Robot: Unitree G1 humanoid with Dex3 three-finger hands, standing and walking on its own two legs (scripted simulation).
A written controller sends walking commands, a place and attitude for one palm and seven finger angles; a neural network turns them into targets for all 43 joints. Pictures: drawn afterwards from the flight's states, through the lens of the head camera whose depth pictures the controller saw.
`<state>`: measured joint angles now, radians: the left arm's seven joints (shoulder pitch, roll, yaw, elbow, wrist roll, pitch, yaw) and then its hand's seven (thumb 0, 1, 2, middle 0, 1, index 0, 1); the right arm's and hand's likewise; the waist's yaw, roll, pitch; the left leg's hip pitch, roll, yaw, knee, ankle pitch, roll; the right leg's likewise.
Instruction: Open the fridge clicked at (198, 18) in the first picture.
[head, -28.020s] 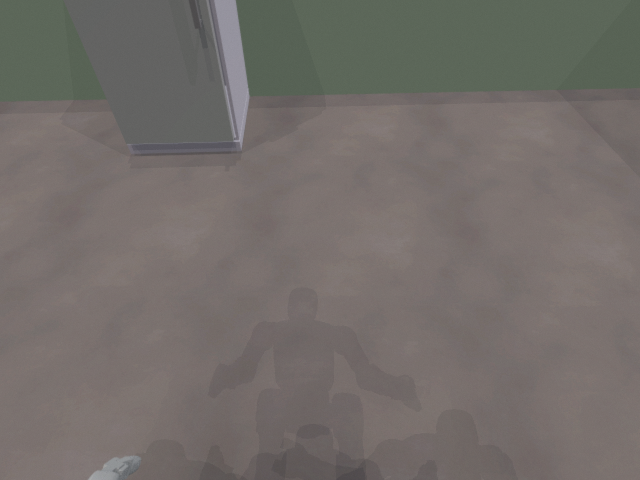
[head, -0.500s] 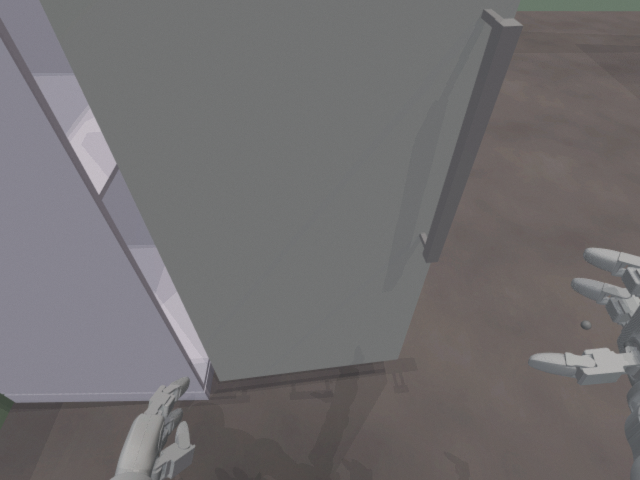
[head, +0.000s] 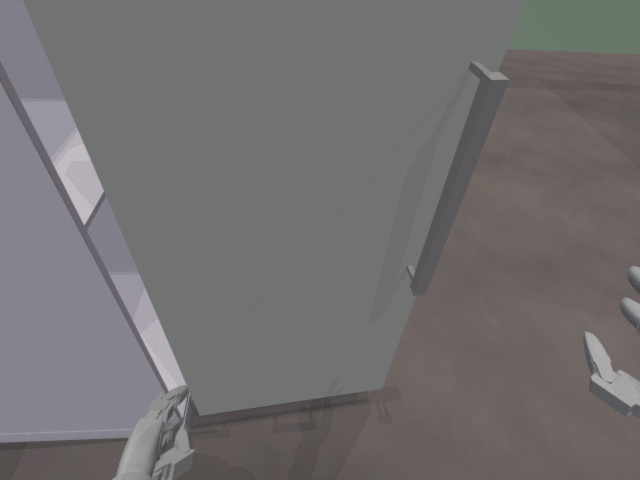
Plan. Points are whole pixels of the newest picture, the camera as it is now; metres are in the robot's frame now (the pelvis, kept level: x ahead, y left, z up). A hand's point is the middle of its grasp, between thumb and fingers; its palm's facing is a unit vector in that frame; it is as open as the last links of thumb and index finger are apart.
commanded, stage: draw the hand back to the body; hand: right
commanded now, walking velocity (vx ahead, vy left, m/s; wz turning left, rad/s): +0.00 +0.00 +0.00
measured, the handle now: (441, 200) +0.51 -0.20 +0.10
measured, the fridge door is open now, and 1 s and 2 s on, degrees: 83 83 83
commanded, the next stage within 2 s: step back with the hand held close in 0.40 s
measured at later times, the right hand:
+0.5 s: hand (619, 377) +0.18 -0.27 +0.15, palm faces +0.47 +0.80 -0.39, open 7.4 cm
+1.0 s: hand out of the picture +0.14 -0.30 +0.15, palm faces +0.44 +0.76 -0.48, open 7.4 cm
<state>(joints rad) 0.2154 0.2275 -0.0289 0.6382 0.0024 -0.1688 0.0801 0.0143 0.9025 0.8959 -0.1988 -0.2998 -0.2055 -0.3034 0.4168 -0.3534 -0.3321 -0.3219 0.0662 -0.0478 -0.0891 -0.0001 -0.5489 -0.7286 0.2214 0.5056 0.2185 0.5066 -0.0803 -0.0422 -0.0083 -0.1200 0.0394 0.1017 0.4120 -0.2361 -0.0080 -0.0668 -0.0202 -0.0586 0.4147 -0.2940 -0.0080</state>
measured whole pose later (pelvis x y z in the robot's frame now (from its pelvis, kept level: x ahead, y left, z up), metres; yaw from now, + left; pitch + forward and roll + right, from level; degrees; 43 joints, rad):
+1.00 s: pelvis -0.06 -0.03 -0.01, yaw -1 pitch -1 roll +1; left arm 0.21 0.21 -0.01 0.52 -0.01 -0.04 0.10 0.01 0.90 0.90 -0.20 -0.30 -0.20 -0.30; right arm 0.51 -0.43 -0.44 -0.49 0.03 -0.18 -0.13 0.01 -0.89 -0.90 0.21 0.30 0.21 0.30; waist -0.02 0.02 0.04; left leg -0.33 0.07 0.03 0.54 -0.19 -0.04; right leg -0.29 0.02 -0.06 0.57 -0.27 -0.06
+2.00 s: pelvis -0.19 +0.01 -0.02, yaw +2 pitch +4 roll +4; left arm 0.15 0.16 -0.01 0.66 0.02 -0.19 0.05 0.01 0.90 0.90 -0.20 -0.30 -0.21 -0.30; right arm 0.47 -0.40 -0.45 -0.50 0.05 -0.28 -0.15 0.01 -0.89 -0.90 0.21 0.30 0.20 0.30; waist -0.07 -0.01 -0.02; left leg -0.09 -0.08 -0.01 0.40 -0.39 0.01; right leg -0.56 -0.11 -0.04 0.51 -0.03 0.00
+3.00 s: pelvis -0.34 +0.01 -0.01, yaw +0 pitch -1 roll +1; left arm 0.29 0.17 -0.04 0.67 0.01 -0.13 0.07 0.01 0.90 0.90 -0.20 -0.30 -0.21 -0.30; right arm 0.51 -0.41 -0.42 -0.37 0.00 -0.18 -0.17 0.01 -0.89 -0.90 0.21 0.30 0.21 0.30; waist 0.00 -0.03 -0.04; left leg -0.27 0.00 0.12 0.52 -0.23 0.03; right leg -0.24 -0.07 -0.09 0.59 -0.34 0.00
